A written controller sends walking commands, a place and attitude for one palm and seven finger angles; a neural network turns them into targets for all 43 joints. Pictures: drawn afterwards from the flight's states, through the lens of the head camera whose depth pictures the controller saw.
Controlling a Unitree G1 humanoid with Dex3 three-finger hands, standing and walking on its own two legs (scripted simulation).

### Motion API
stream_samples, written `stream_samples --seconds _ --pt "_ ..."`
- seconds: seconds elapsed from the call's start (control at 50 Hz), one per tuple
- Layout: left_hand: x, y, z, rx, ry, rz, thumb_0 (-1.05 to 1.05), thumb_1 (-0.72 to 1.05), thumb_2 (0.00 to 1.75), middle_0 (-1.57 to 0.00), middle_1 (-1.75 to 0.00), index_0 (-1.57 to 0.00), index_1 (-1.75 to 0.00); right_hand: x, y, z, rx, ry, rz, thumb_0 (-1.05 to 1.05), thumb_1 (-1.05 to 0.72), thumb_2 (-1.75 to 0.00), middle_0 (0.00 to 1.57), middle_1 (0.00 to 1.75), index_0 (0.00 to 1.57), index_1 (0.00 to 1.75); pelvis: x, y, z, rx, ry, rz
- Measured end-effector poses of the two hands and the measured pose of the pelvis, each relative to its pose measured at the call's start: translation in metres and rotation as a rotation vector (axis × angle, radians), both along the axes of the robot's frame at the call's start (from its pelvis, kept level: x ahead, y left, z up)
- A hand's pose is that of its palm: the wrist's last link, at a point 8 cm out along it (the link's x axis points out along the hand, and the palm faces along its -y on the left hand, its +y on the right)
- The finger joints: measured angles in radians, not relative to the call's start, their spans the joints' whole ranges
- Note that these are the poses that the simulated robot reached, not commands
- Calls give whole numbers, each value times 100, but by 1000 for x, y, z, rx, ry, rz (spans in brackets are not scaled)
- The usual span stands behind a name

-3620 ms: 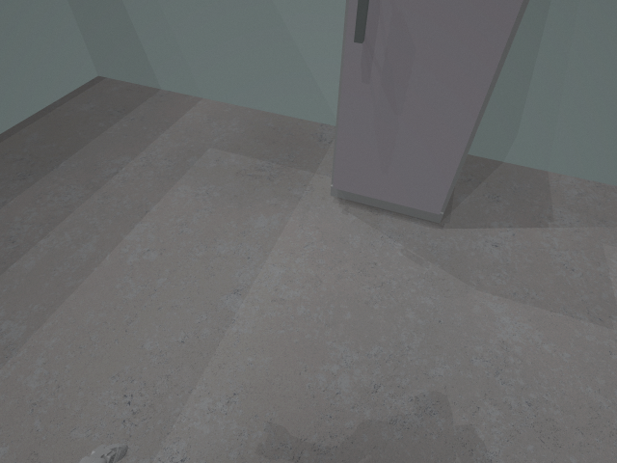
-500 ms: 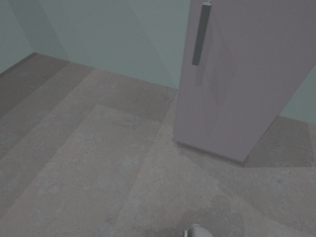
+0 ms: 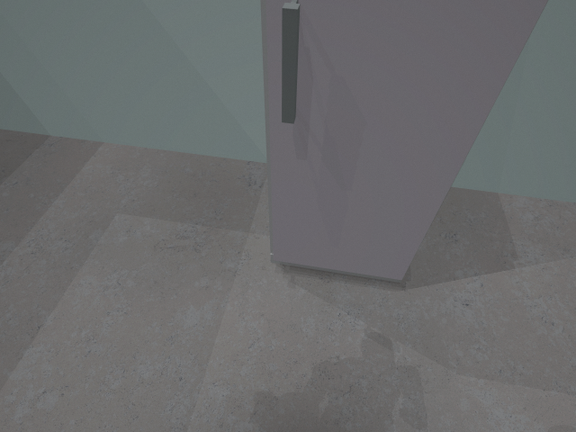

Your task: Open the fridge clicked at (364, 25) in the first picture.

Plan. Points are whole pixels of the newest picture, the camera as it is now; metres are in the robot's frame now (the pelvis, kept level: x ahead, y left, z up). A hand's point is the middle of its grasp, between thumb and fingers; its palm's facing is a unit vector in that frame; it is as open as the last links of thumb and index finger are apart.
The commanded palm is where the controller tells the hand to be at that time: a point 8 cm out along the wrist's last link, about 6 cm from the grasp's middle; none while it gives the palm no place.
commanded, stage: turn to face it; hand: left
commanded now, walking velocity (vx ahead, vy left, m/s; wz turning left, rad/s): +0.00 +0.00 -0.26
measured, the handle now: (291, 65) +0.77 +0.06 +0.13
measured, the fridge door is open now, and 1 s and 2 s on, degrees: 0 0 0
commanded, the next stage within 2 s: take the last steps up to it in 0.02 s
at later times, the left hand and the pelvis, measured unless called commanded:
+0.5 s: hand out of the picture +0.13 +0.19 -0.17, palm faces -0.18 -0.97 -0.15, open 7.4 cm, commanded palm none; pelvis +0.04 +0.02 +0.01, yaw -8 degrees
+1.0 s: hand out of the picture +0.15 +0.16 -0.18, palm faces -0.03 -0.99 -0.17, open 7.3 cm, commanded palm none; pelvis +0.18 -0.01 +0.00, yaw -6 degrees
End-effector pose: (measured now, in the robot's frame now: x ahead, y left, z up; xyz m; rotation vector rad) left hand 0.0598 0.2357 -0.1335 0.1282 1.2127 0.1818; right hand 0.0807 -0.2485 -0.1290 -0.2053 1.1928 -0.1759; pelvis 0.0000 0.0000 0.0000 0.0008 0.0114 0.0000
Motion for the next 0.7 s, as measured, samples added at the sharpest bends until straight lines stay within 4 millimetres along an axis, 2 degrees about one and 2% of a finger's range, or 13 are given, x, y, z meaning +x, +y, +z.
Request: stream_samples --seconds 0.08,0.2,0.28,0.34,0.38,0.44,0.52,0.58,0.64,0.7 --pt "-4 20 -12 -19 24 -8 0 90 90 -20 -30 -20 -30 -12 15 5 -30 -12 -23 0 -91 -89 20 30 20 30 -1 17 -4 -24 4 -25" --pt "-8 43 -10 -31 94 -43 0 90 90 -20 -30 -20 -30 -57 44 15 -31 75 -79 0 -91 -89 20 30 20 30 2 35 7 -33 2 -61" --pt "-7 51 -7 -26 131 -79 0 90 90 -20 -30 -20 -30 -81 59 15 -7 129 -122 0 -90 -89 20 30 21 30 10 40 11 -33 11 -92" --pt "0 50 -7 -23 162 -114 0 91 90 -20 -30 -20 -30 -100 68 14 14 161 -170 0 -90 -89 20 30 21 30 18 39 13 -34 12 -110" --pt "11 44 -6 -24 170 -143 0 91 90 -20 -30 -20 -30 -114 73 13 30 192 -205 0 -90 -89 20 30 21 30 22 37 13 -36 9 -121" --pt "37 29 -6 -30 154 -192 1 91 90 -20 -30 -20 -30 -138 77 11 56 254 -260 0 -90 -89 20 30 21 30 30 31 12 -35 4 -135" --pt "87 -4 -4 -39 82 -255 1 91 90 -20 -30 -20 -30 -170 78 6 101 359 -325 0 -90 -89 20 30 21 30 42 16 8 -22 0 -147" --pt "126 -34 -2 -44 -3 -284 1 91 90 -20 -30 -20 -30 -184 72 -2 138 435 -354 0 -90 -89 20 30 21 30 54 0 1 -9 -4 -149" --pt "149 -57 -2 -45 -94 -271 0 91 90 -20 -30 -20 -30 -181 59 -12 165 484 -343 0 -90 -89 20 30 21 30 66 -15 -7 -14 -19 -132" --pt "145 -66 3 -53 -102 -224 0 90 90 -20 -30 -20 -30 -145 37 -13 155 441 -313 1 -91 -89 20 30 20 30 80 -24 -2 -14 -30 -121"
